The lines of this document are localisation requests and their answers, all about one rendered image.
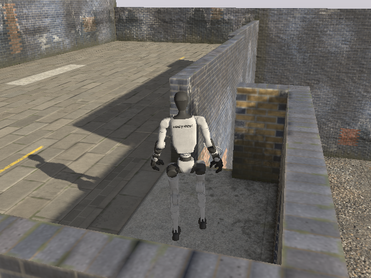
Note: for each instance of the robot left thigh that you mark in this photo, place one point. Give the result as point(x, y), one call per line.
point(173, 178)

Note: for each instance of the right robot hand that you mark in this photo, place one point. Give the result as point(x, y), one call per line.
point(218, 164)

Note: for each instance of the robot left upper arm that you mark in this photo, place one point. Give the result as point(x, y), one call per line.
point(165, 123)

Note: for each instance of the robot right upper arm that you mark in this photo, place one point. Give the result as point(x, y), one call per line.
point(200, 120)

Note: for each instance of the left robot hand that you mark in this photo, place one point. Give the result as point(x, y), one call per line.
point(159, 162)

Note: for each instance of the robot right forearm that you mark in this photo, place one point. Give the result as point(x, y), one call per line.
point(213, 152)

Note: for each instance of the robot left forearm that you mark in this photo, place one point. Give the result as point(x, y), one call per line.
point(156, 152)

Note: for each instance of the humanoid robot torso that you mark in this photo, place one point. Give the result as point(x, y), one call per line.
point(184, 140)

